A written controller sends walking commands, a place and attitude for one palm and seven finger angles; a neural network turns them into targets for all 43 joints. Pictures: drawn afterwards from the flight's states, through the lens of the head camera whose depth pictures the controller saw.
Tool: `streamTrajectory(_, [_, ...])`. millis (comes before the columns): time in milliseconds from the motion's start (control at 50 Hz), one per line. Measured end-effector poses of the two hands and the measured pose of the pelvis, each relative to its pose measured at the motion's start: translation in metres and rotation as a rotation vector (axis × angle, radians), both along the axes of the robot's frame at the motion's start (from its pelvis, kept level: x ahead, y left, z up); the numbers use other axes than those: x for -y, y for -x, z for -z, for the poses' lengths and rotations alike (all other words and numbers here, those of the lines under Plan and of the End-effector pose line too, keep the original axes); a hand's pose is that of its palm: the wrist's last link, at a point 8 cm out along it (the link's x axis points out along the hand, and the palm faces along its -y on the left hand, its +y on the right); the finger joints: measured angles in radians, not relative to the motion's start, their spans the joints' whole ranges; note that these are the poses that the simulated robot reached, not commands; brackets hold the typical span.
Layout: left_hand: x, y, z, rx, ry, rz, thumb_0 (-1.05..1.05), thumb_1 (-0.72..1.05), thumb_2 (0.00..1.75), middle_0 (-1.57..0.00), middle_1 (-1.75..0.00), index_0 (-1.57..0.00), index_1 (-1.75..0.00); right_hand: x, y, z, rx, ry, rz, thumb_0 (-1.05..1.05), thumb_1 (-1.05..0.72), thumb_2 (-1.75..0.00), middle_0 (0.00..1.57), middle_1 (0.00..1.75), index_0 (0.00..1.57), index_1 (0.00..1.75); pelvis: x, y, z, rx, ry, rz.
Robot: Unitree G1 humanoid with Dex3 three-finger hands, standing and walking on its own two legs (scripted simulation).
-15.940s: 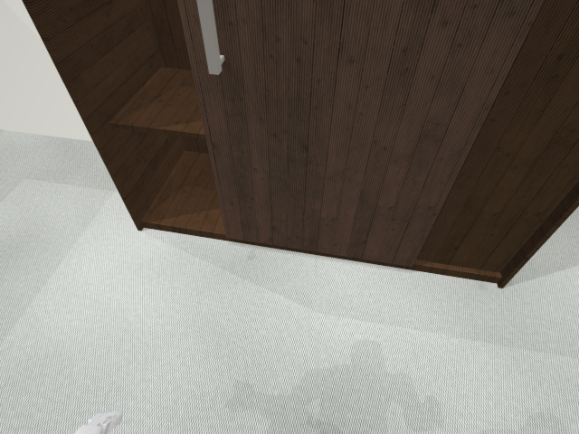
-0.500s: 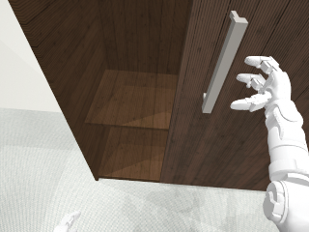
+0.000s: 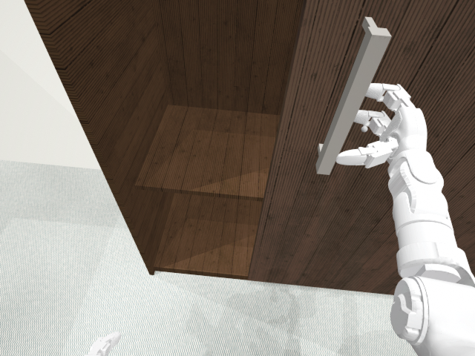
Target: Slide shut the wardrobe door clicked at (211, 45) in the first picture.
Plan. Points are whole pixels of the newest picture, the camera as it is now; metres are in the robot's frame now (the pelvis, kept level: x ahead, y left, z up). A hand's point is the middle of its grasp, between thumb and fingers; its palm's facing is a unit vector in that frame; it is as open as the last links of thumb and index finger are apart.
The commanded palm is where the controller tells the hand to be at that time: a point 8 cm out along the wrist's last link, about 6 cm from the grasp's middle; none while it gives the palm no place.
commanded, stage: feel for the door with the fingertips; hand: right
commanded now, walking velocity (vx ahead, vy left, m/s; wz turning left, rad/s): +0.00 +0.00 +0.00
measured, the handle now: (342, 106) +0.50 -0.11 +0.19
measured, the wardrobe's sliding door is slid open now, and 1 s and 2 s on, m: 0.41 0.40 0.40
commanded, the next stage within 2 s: slide the fingers in behind the handle in 0.36 s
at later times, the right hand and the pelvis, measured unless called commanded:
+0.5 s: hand (372, 125) +0.46 -0.16 +0.18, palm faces +0.01 +1.00 -0.01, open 13.8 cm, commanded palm +0.45 -0.20 +0.18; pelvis -0.01 +0.00 +0.00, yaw -1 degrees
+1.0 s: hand (357, 131) +0.44 -0.13 +0.18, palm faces -0.01 +1.00 -0.01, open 13.9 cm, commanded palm +0.42 -0.18 +0.18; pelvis +0.00 +0.00 +0.00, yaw +0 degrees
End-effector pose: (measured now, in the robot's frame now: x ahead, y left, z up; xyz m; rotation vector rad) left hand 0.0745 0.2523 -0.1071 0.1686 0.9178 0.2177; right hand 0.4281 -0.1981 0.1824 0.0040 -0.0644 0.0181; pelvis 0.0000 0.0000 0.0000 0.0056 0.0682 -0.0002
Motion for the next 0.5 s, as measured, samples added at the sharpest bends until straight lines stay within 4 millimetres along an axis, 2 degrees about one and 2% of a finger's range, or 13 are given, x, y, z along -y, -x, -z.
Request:
streamTrajectory(120, [0.003, -0.002, 0.0, 0.006, 0.009, 0.003, 0.02, 0.91, 0.9, -0.2, -0.3, -0.2, -0.3, 0.002, -0.002, 0.002, -0.023, 0.013, 0.025, -0.01, 0.5, -0.3, 0.31, 1.2, 0.31, 1.21, -0.001, 0.001, 0.0, 0.001, 0.0, -0.001])
streamTrajectory(260, [0.0, 0.001, 0.001, -0.007, -0.001, 0.004, 0.01, 0.91, 0.9, -0.2, -0.3, -0.2, -0.3, 0.01, -0.003, -0.005, -0.005, 0.013, 0.028, -0.01, 0.5, -0.3, 0.31, 1.2, 0.3, 1.21, -0.002, 0.002, 0.0, -0.002, -0.001, 0.004])
streamTrajectory(500, [-0.007, 0.024, 0.004, -0.075, -0.032, -0.001, 0.01, 0.91, 0.9, -0.2, -0.3, -0.2, -0.3, 0.015, -0.01, -0.002, -0.019, 0.015, 0.029, -0.01, 0.5, -0.3, 0.35, 1.24, 0.32, 1.22, 0.001, 0.007, 0.002, -0.021, -0.002, 0.017])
